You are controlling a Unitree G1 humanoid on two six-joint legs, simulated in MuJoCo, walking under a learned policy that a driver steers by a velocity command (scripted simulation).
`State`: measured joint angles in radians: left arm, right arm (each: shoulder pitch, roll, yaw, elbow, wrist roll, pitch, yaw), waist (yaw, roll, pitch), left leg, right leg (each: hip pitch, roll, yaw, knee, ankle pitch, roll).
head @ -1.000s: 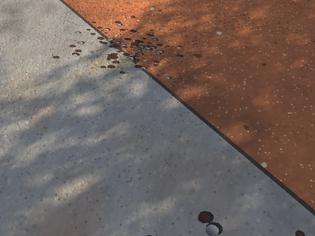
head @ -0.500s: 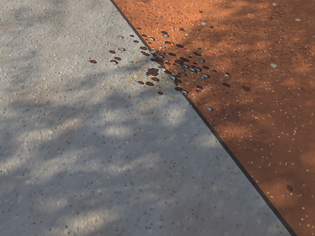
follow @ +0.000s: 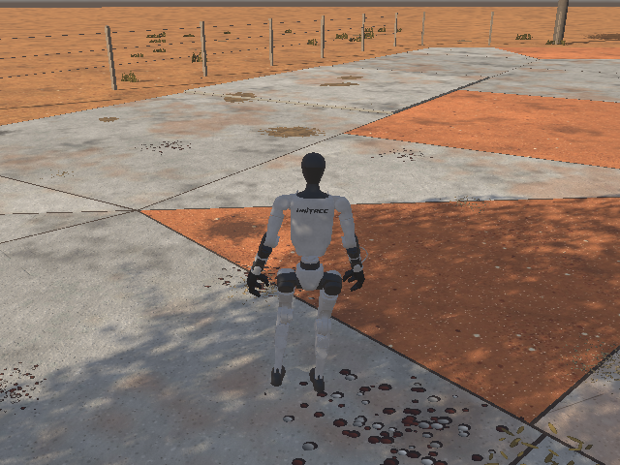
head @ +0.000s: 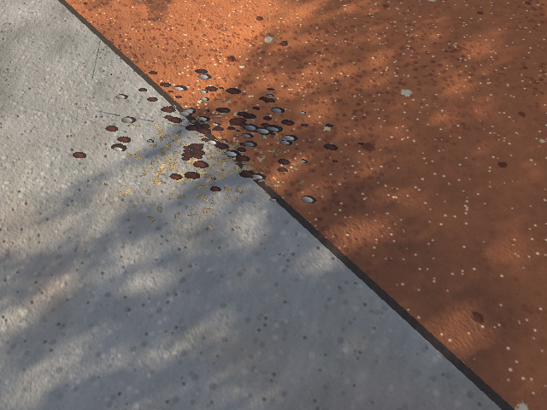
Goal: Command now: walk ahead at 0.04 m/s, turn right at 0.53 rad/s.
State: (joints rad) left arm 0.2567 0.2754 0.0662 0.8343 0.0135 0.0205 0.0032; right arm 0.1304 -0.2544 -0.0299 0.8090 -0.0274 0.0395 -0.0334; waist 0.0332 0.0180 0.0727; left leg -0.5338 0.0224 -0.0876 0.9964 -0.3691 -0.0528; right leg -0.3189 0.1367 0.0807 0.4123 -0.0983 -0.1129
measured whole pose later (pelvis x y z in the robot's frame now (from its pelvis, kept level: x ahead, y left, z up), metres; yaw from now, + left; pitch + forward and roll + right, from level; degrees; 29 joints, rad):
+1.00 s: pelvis +0.35 -0.03 +0.01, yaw +3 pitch +1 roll -1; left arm 0.37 0.23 0.04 0.92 0.02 -0.10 0.01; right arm 0.21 -0.27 -0.07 0.86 -0.03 -0.01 0.05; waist 0.01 0.04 0.03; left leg -0.67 0.08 0.00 1.01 -0.12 0.06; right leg -0.03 0.04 -0.19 0.26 -0.24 -0.06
